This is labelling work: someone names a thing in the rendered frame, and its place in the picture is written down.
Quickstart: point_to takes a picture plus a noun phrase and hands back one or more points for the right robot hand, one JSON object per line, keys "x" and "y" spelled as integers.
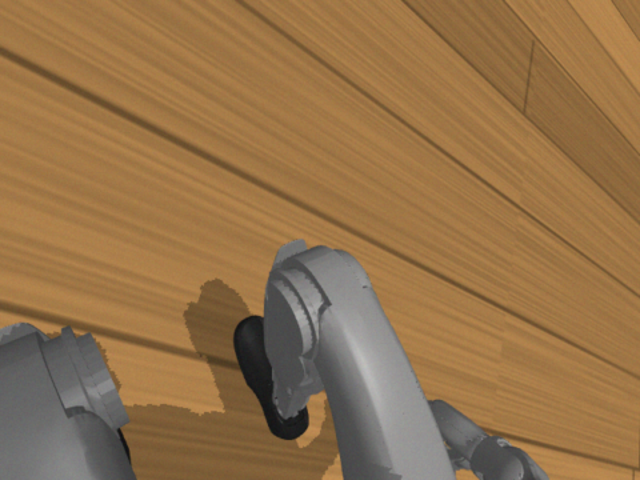
{"x": 460, "y": 433}

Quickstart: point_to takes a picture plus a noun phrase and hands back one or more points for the right robot arm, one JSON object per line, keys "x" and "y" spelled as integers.
{"x": 496, "y": 459}

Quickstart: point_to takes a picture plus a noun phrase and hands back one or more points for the right robot foot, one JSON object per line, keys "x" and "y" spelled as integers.
{"x": 257, "y": 371}

